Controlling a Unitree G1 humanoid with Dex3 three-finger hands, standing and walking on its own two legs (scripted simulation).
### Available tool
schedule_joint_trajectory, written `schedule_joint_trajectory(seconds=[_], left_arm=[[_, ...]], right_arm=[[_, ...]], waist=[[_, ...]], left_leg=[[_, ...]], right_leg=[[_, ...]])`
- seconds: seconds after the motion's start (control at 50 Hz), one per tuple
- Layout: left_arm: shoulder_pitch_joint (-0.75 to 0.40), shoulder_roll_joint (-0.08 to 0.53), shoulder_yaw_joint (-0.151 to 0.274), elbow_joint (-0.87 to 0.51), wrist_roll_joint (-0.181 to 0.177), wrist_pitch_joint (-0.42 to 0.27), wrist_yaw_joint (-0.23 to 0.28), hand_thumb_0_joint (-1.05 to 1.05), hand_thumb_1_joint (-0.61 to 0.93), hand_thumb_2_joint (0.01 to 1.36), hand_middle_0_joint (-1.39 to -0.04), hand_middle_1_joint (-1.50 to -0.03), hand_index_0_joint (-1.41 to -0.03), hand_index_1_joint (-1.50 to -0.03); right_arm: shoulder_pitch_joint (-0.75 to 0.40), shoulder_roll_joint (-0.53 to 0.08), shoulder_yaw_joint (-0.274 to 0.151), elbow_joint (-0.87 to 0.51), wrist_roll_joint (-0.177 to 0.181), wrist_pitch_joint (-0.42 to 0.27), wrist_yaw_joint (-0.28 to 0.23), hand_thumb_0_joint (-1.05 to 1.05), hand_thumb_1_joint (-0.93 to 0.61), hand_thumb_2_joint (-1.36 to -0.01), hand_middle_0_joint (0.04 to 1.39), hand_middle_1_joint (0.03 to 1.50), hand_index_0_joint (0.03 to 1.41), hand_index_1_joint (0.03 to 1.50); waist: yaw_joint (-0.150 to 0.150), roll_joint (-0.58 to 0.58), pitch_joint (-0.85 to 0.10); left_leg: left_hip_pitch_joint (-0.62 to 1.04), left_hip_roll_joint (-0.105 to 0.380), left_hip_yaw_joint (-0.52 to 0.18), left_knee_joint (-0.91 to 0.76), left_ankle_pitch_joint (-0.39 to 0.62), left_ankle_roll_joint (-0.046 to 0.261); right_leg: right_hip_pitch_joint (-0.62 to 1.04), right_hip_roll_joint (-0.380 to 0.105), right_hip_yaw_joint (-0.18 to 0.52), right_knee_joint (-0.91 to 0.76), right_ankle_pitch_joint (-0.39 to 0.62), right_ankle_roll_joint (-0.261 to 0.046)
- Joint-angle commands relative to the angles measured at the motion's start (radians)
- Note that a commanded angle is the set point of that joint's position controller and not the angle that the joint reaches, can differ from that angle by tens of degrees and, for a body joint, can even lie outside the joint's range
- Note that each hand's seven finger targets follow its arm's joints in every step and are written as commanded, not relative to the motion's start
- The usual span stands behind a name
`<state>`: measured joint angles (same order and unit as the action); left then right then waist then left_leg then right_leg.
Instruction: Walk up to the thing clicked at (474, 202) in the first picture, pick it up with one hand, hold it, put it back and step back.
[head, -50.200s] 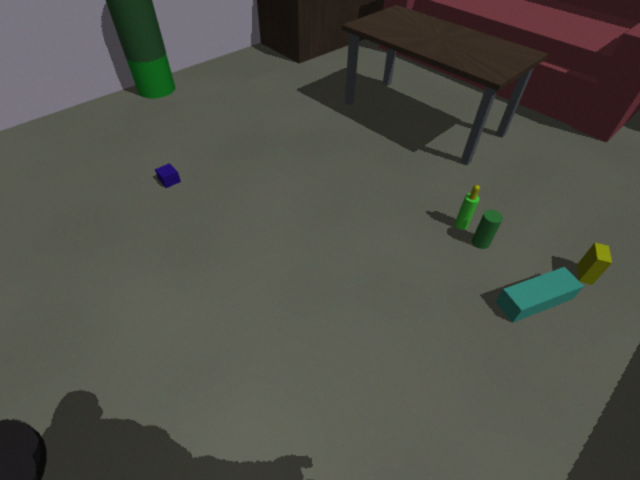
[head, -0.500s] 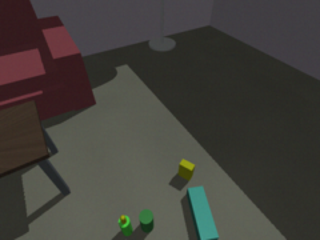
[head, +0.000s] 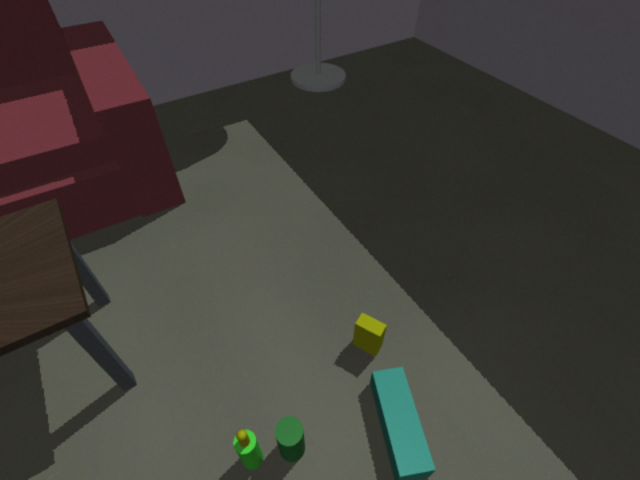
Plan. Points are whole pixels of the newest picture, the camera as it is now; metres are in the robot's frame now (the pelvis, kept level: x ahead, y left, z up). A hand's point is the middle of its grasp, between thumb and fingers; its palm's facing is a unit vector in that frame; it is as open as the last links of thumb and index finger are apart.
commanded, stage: stand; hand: left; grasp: from the side
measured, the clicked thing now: (247, 447) +0.36 +0.20 -0.67
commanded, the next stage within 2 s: step back in 0.68 s
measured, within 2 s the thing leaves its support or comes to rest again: neither
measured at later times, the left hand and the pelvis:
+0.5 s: hand out of the picture +0.09 +0.24 -0.15, palm faces -0.02 -0.94 -0.34, open 7.4 cm; pelvis +0.01 +0.00 +0.00, yaw +0 degrees
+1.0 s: hand out of the picture +0.09 +0.30 -0.18, palm faces -0.04 -0.93 -0.37, open 7.4 cm; pelvis -0.05 +0.04 -0.03, yaw -1 degrees
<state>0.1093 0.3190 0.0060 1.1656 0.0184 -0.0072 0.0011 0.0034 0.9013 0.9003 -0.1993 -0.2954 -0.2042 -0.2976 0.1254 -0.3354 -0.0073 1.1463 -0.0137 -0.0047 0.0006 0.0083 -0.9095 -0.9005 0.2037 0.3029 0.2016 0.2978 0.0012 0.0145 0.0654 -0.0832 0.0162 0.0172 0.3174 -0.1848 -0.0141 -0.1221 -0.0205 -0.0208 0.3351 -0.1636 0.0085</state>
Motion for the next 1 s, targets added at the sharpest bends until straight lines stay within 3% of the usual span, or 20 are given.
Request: schedule_joint_trajectory(seconds=[0.0,0.08,0.22,0.32,0.64,0.66,0.68,0.72,0.74,0.78,0.8,0.82,0.86,0.88,0.9,0.92,0.94,0.96,0.98], left_arm=[[-0.044,0.214,0.039,-0.054,-0.007,-0.023,0.016,0.0,0.9,0.9,-0.2,-0.3,-0.2,-0.301],[-0.043,0.217,0.041,-0.059,-0.006,-0.025,0.017,0.0,0.9,0.9,-0.2,-0.3,-0.2,-0.301],[-0.058,0.217,0.043,-0.061,-0.009,-0.022,0.016,0.0,0.9,0.9,-0.2,-0.3,-0.2,-0.3],[-0.058,0.215,0.043,-0.068,-0.007,-0.025,0.016,0.0,0.9,0.9,-0.2,-0.3,-0.2,-0.3],[-0.056,0.225,0.041,-0.082,-0.008,-0.026,0.015,0.0,0.9,0.9,-0.2,-0.3,-0.2,-0.3],[-0.042,0.298,0.086,-0.107,-0.026,-0.015,0.018,0.0,0.9,0.9,-0.2,-0.3,-0.2,-0.3],[-0.038,0.301,0.088,-0.123,-0.026,-0.011,0.022,0.0,0.9,0.9,-0.2,-0.3,-0.2,-0.3],[-0.031,0.312,0.099,-0.161,-0.022,-0.008,0.023,0.0,0.9,0.9,-0.2,-0.3,-0.2,-0.3],[-0.033,0.318,0.104,-0.179,-0.02,-0.005,0.024,0.0,0.9,0.9,-0.2,-0.3,-0.2,-0.3],[-0.073,0.339,0.11,-0.224,-0.003,0.001,0.027,0.0,0.9,0.9,-0.2,-0.3,-0.2,-0.3],[-0.092,0.343,0.114,-0.251,0.006,0.002,0.028,0.0,0.9,0.9,-0.2,-0.3,-0.2,-0.3],[-0.105,0.338,0.115,-0.271,0.013,0.004,0.029,0.0,0.9,0.9,-0.2,-0.3,-0.2,-0.3],[-0.124,0.304,0.104,-0.297,0.016,0.01,0.033,0.0,0.9,0.9,-0.2,-0.3,-0.2,-0.3],[-0.126,0.305,0.1,-0.308,0.016,0.016,0.034,0.0,0.9,0.9,-0.2,-0.3,-0.2,-0.3],[-0.122,0.298,0.095,-0.313,0.008,0.026,0.032,0.0,0.9,0.9,-0.2,-0.3,-0.2,-0.3],[-0.116,0.287,0.092,-0.325,-0.002,0.037,0.027,0.0,0.9,0.9,-0.2,-0.3,-0.2,-0.3],[-0.083,0.241,0.085,-0.337,-0.013,0.046,0.024,0.0,0.9,0.9,-0.2,-0.3,-0.2,-0.3],[-0.059,0.202,0.077,-0.341,-0.016,0.053,0.028,0.0,0.9,0.9,-0.2,-0.3,-0.2,-0.3],[-0.075,0.234,0.088,-0.345,-0.005,0.056,0.039,0.0,0.9,0.9,-0.2,-0.3,-0.2,-0.3]], right_arm=[[-0.032,-0.201,-0.033,-0.051,-0.003,-0.021,-0.017,0.0,-0.9,-0.9,0.2,0.3,0.2,0.3],[-0.038,-0.205,-0.034,-0.053,-0.003,-0.022,-0.019,0.0,-0.9,-0.9,0.2,0.3,0.2,0.3],[-0.038,-0.198,-0.031,-0.056,-0.003,-0.02,-0.018,0.0,-0.9,-0.9,0.2,0.3,0.2,0.3],[-0.049,-0.203,-0.035,-0.062,-0.003,-0.022,-0.019,0.0,-0.9,-0.9,0.2,0.3,0.2,0.3],[-0.05,-0.208,-0.039,-0.063,-0.002,-0.02,-0.016,0.0,-0.9,-0.9,0.2,0.3,0.2,0.3],[-0.089,-0.254,-0.057,-0.086,0.004,-0.001,-0.011,0.0,-0.9,-0.9,0.2,0.3,0.2,0.3],[-0.064,-0.241,-0.058,-0.1,0.012,0.007,-0.01,0.0,-0.9,-0.9,0.2,0.3,0.2,0.3],[-0.032,-0.235,-0.064,-0.122,0.017,0.016,-0.006,0.0,-0.9,-0.9,0.2,0.3,0.2,0.3],[-0.018,-0.227,-0.067,-0.132,0.016,0.022,-0.005,0.0,-0.9,-0.9,0.2,0.3,0.2,0.3],[0.001,-0.215,-0.078,-0.153,0.01,0.037,0.0,0.0,-0.9,-0.9,0.2,0.3,0.2,0.3],[0.028,-0.213,-0.083,-0.166,0.008,0.047,0.002,0.0,-0.9,-0.9,0.2,0.3,0.2,0.3],[0.044,-0.211,-0.084,-0.18,0.011,0.051,0.004,0.0,-0.9,-0.9,0.2,0.3,0.2,0.3],[0.073,-0.216,-0.088,-0.193,0.016,0.046,0.002,0.0,-0.9,-0.9,0.2,0.3,0.2,0.3],[0.092,-0.223,-0.092,-0.197,0.012,0.041,0.0,0.0,-0.9,-0.9,0.2,0.3,0.2,0.3],[0.111,-0.213,-0.091,-0.193,0.003,0.032,-0.004,0.0,-0.9,-0.9,0.2,0.3,0.2,0.3],[0.112,-0.226,-0.097,-0.198,-0.012,0.024,-0.007,0.0,-0.9,-0.9,0.2,0.3,0.2,0.3],[0.087,-0.274,-0.112,-0.212,-0.034,0.019,-0.009,0.0,-0.9,-0.9,0.2,0.3,0.2,0.3],[0.062,-0.345,-0.128,-0.231,-0.043,0.013,-0.009,0.0,-0.9,-0.9,0.2,0.3,0.2,0.3],[0.076,-0.401,-0.14,-0.254,-0.027,0.012,-0.009,0.0,-0.9,-0.9,0.2,0.3,0.2,0.3]], waist=[[-0.002,-0.017,-0.076],[-0.001,-0.017,-0.094],[-0.003,-0.023,-0.079],[-0.002,-0.02,-0.101],[-0.004,-0.006,-0.084],[0.005,-0.036,0.041],[-0.006,-0.049,0.021],[-0.012,-0.086,-0.076],[-0.013,-0.109,-0.112],[-0.013,-0.187,-0.125],[-0.017,-0.21,-0.125],[-0.024,-0.211,-0.122],[-0.028,-0.201,-0.136],[-0.033,-0.189,-0.153],[-0.042,-0.16,-0.148],[-0.045,-0.076,-0.13],[-0.014,0.066,-0.121],[0.005,0.197,-0.103],[-0.047,0.202,-0.119]], left_leg=[[-0.011,0.111,-0.086,-0.061,0.11,0.025],[0.004,0.116,-0.082,-0.05,0.155,0.027],[-0.007,0.117,-0.083,-0.065,0.136,0.02],[0.022,0.123,-0.078,-0.05,0.185,0.023],[0.011,0.122,-0.072,-0.06,0.134,0.021],[-0.076,0.101,-0.08,0.049,0.223,0.046],[-0.092,0.091,-0.064,0.086,0.221,0.048],[-0.073,0.047,-0.034,0.209,0.163,0.047],[-0.081,0.017,-0.019,0.271,0.102,0.043],[-0.132,-0.05,-0.018,0.45,-0.225,0.042],[-0.163,-0.059,-0.048,0.567,-0.346,0.05],[-0.183,-0.042,-0.087,0.582,-0.37,0.061],[-0.204,-0.03,-0.079,0.527,-0.313,0.058],[-0.19,-0.024,-0.067,0.42,-0.242,0.055],[-0.17,-0.024,-0.036,0.244,-0.123,0.049],[-0.133,-0.001,-0.049,0.112,0.088,0.047],[-0.076,0.122,-0.217,0.044,0.277,0.072],[0.009,0.265,-0.402,0.026,0.486,0.132],[-0.061,0.351,-0.464,0.042,0.554,0.222]], right_leg=[[0.03,-0.111,0.103,-0.049,0.131,-0.021],[0.04,-0.116,0.104,-0.048,0.194,-0.019],[0.039,-0.112,0.097,-0.044,0.164,-0.018],[0.041,-0.114,0.095,-0.04,0.215,-0.02],[0.029,-0.113,0.105,-0.053,0.185,-0.026],[-0.071,-0.102,0.124,0.01,0.315,-0.033],[-0.063,-0.111,0.128,0.021,0.336,-0.05],[-0.054,-0.165,0.184,0.017,0.361,-0.112],[-0.055,-0.201,0.221,0.009,0.359,-0.151],[-0.095,-0.297,0.306,-0.005,0.356,-0.24],[-0.116,-0.331,0.313,0.006,0.36,-0.27],[-0.116,-0.326,0.291,0.04,0.382,-0.274],[-0.089,-0.279,0.236,0.101,0.398,-0.236],[-0.066,-0.252,0.218,0.154,0.398,-0.206],[-0.057,-0.212,0.192,0.209,0.35,-0.168],[-0.092,-0.158,0.15,0.273,0.263,-0.122],[-0.183,-0.046,0.106,0.393,0.09,-0.076],[-0.364,0.111,0.095,0.515,-0.382,-0.046],[-0.338,0.13,0.196,0.651,-0.5,-0.03]])
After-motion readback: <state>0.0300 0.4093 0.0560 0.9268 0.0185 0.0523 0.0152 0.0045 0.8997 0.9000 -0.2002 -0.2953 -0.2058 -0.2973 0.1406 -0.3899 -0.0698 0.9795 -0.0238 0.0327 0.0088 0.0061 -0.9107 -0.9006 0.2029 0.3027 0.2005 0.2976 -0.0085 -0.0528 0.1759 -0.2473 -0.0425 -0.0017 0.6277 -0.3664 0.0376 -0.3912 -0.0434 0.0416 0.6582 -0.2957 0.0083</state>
